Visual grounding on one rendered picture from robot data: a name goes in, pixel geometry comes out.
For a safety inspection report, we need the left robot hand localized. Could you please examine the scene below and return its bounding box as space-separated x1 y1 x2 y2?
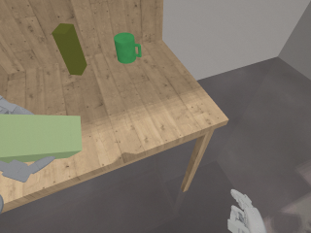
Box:
0 95 55 183

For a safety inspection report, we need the table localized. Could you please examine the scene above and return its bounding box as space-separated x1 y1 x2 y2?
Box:
0 0 229 214

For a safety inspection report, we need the right robot hand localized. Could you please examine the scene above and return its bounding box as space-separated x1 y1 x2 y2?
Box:
227 189 267 233

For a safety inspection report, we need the sponge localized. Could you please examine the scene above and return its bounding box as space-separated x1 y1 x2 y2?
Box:
0 114 83 163

